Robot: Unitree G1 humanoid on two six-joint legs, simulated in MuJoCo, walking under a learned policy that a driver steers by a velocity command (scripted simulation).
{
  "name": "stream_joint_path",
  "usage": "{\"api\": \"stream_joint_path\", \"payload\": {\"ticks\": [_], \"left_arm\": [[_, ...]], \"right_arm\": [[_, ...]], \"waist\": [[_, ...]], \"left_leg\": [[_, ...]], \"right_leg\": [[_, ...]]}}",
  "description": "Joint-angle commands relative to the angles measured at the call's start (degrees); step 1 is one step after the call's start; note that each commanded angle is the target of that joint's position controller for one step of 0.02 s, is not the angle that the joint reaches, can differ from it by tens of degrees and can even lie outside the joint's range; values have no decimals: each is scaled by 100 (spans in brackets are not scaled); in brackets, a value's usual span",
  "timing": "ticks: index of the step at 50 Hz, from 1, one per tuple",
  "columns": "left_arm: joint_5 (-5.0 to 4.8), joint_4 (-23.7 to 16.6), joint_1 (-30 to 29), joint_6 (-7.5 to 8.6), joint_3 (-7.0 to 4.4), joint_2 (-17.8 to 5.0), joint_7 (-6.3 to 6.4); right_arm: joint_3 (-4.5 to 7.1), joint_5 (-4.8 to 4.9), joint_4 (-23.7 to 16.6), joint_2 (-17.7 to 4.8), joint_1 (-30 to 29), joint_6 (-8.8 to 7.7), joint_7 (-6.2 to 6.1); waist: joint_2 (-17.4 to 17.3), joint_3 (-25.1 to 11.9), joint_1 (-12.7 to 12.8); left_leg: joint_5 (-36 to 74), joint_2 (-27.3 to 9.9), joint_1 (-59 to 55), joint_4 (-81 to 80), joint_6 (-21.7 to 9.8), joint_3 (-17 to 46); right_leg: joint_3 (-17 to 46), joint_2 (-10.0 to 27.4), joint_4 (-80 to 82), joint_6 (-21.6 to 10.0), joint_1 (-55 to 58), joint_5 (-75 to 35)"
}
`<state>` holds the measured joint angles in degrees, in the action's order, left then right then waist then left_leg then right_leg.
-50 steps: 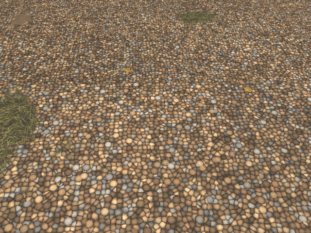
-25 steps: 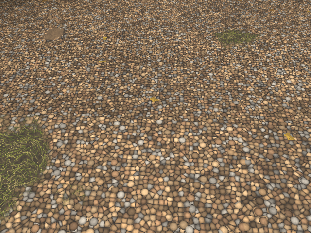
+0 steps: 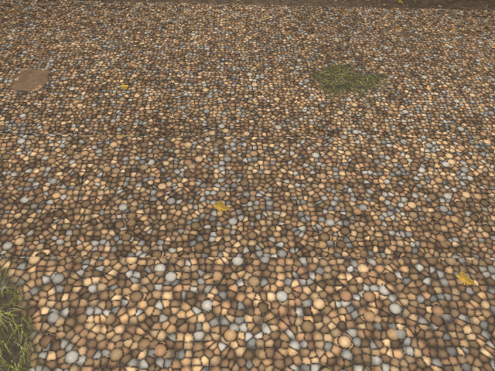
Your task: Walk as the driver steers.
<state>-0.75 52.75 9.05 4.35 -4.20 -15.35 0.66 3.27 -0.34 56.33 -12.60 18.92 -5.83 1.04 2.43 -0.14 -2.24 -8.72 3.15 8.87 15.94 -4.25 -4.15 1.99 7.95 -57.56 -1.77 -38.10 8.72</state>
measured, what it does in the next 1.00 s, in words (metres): walks ahead: right foot, then left foot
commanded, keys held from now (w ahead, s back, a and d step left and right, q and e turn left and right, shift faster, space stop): w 1.00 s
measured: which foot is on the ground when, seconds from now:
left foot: down 0.00-0.32, up 0.34-0.84, down 0.86-1.00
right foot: up 0.00-0.28, down 0.30-0.88, up 0.90-1.00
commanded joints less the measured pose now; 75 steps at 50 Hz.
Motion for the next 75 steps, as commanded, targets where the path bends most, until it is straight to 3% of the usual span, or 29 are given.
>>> {"api": "stream_joint_path", "payload": {"ticks": [1, 10, 12, 14, 15, 16, 17, 18, 19, 21, 23, 26, 32, 39, 41, 42, 43, 44, 45, 46, 47, 49, 52, 57, 59, 62, 68, 72, 75], "left_arm": [[38, -291, -106, 18, -56, -200, -12], [-50, -746, -1399, 129, 59, -120, -281], [-58, -744, -1174, 160, 6, -284, -320], [-26, -399, 47, 182, -195, -645, -294], [51, -127, 1140, 176, -339, -1047, -237], [90, 30, 1784, 141, -453, -1561, -217], [5, 38, 1793, 114, -300, -1120, -236], [-29, -37, 1264, 119, -203, -813, -231], [2, -177, 790, 114, -132, -578, -216], [127, -226, 247, 156, -27, -243, -244], [138, -129, 355, 180, -39, -256, -241], [127, 6, 697, 184, -101, -517, -137], [46, 161, 1193, 117, -99, -559, -18], [-32, 446, 1652, -85, -171, -711, 38], [-57, 429, 1471, -136, -214, -800, 47], [-50, 396, 1309, -165, -207, -814, 50], [-1, 320, 1314, -170, -111, -568, 52], [62, 278, 2060, -86, 80, 88, 8], [9, 311, 1953, 74, 88, -13, -50], [-152, 179, 1468, 157, -51, -470, -69], [-196, 63, 1019, 180, -63, -545, -28], [-69, 54, 937, 82, -133, -464, 76], [-49, 78, 1098, -122, -150, -276, 147], [121, -273, 119, -111, -105, -121, 58], [54, -82, 391, -104, -162, -245, -38], [-16, -156, 103, -117, -198, -346, -132], [-149, -1011, -1866, 181, -199, -368, -419], [156, -820, -1491, 253, -26, -54, -622], [-57, -785, -1372, 110, 3, -125, -635]], "right_arm": [[151, 29, -278, -861, -54, -54, -112], [203, 125, 69, -959, 674, 127, -182], [243, 140, 68, -1042, 544, 174, -200], [229, 158, 10, -1031, 269, 224, -204], [141, 100, -99, -833, 286, 238, -218], [-64, 43, -148, -123, 1037, 122, -161], [-19, 150, -92, -396, 900, -32, -120], [103, 295, -263, -806, 360, -116, -108], [112, 313, -380, -861, -74, -140, -141], [198, 187, -390, -754, -200, -24, -227], [186, 166, -309, -467, 61, 120, -244], [208, 125, -490, -488, -418, 213, -243], [144, 92, -779, -331, -1521, 154, -124], [99, 172, -1251, -429, -2364, 33, 159], [187, 186, -1168, -651, -1850, 10, 179], [302, 137, -930, -883, -1066, 3, 142], [433, 43, -664, -1243, -7, 3, 103], [565, 26, -510, -1752, 706, 19, 87], [436, 127, -457, -1391, 831, 49, 123], [327, 157, -500, -1064, 438, 57, 120], [275, 99, -642, -907, -38, 67, 104], [185, -56, -740, -615, -723, 39, 130], [183, -53, -637, -607, -696, -17, 101], [299, -62, -355, -998, -266, 60, -111], [331, -139, -254, -1032, 11, 51, -92], [263, 26, -174, -766, 328, 68, -50], [290, 23, 226, -827, 1951, 81, -335], [235, 99, -373, -884, 736, 76, -538], [267, 180, -420, -925, 757, 115, -457]], "waist": [[-554, 164, 172], [-631, 563, -188], [-732, 406, 24], [-757, -310, 698], [-379, -1111, 1072], [1016, -2008, 802], [1105, -2394, 880], [818, -1451, 823], [354, -914, 702], [170, -316, 297], [274, -198, 147], [94, 102, 167], [95, 336, 450], [113, 551, 592], [290, 259, 277], [254, -154, -101], [-87, -996, -454], [-1325, -1939, -336], [-1803, -2299, -383], [-1425, -1499, -366], [-951, -903, -269], [-684, -325, 149], [-704, -137, 352], [-566, -84, 195], [-525, -336, 218], [-441, 16, 119], [-727, 697, -595], [-416, 731, -255], [-546, 768, -295]], "left_leg": [[1116, -1521, -121, -939, -819, 1018], [1268, -1783, -1147, -498, -659, 729], [1986, -1880, -1353, -153, -552, 739], [3653, -1553, -1148, 1252, -333, 436], [2795, -1213, -142, 2873, -120, 175], [-393, -163, 2196, 5217, 313, 152], [-2380, -39, 2940, 6106, 278, 1021], [-2174, -395, 3499, 6414, 176, 1056], [-1680, -719, 3481, 6222, 121, 870], [-989, -1113, 2869, 5407, 100, 823], [-787, -1185, 2490, 5050, 129, 775], [-113, -1254, 3011, 4267, 263, 760], [1472, -1043, 3094, 2425, 337, 542], [887, -778, 2992, 1390, 119, 449], [525, -576, 2203, 1269, -63, 274], [669, -409, 1201, 1139, -206, 136], [978, -896, -507, 1478, -491, 655], [-68, -2258, -2790, 1179, -1419, 3100], [-948, -2547, -3127, 229, -1583, 4616], [-1253, -2385, -2563, 166, -1229, 3909], [-815, -2201, -1685, 99, -1007, 3159], [342, -1772, -208, -159, -805, 2123], [517, -1588, 563, -660, -907, 1538], [1437, -1498, 147, -774, -881, 1055], [1602, -1571, 28, -517, -933, 895], [925, -1752, -423, -250, -1030, 1226], [-201, -2497, -3165, 555, -946, 2375], [-1099, -1588, 599, 695, -480, 955], [-1228, -1383, 863, 1198, -148, 528]], "right_leg": [[69, 100, 855, 116, -374, -905], [-215, -304, 2638, -80, -225, -1042], [-293, -439, 2788, -241, 243, -601], [-616, -831, 2933, -502, 2006, -523], [119, -155, 2702, -843, 3769, -899], [2801, 1295, 3120, -1815, 5976, -190], [4078, 1541, 3936, -1925, 6156, 388], [3218, 1337, 3972, -1590, 5454, 510], [2390, 1096, 4046, -1360, 4587, 275], [1421, 627, 4426, -1109, 3149, -224], [1101, 503, 4745, -1178, 2663, -322], [873, 529, 5003, -1269, 2674, -531], [256, 320, 5030, -994, 3015, -838], [254, 718, 4439, -841, 4014, -1348], [197, 735, 3973, -704, 4187, -2389], [-9, 457, 3133, -562, 4119, -3186], [-307, 111, 1656, -373, 3295, -2568], [-479, -815, -705, 7, 1032, -213], [285, -1123, -1657, -17, 84, 2456], [431, -742, -2098, -120, -495, 2228], [254, -474, -2024, -160, -512, 1728], [249, -61, -1309, -127, 111, 979], [221, 77, -406, -49, 756, 720], [118, 33, 1013, 105, 390, -770], [46, -51, 505, 134, 591, -1338], [207, 43, 308, 12, -334, -959], [788, 294, 899, -35, -3900, -286], [-2, -170, 2020, -52, -106, -3639], [36, -308, 2479, -78, 938, -3670]]}}
Velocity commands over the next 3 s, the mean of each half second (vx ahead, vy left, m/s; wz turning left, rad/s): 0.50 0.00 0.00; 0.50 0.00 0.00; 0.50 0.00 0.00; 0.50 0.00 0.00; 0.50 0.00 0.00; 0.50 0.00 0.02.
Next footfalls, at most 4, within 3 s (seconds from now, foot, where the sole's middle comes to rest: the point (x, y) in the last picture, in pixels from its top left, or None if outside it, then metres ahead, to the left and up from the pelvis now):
0.30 right None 0.36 -0.16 -0.79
0.86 left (209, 315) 0.67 0.09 -0.79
1.62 right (310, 229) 1.10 -0.28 -0.97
2.10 left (248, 171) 1.40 -0.06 -0.97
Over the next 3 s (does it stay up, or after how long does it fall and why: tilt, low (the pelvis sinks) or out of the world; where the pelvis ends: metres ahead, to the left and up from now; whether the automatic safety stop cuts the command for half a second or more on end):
stays up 1.76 -0.36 -0.41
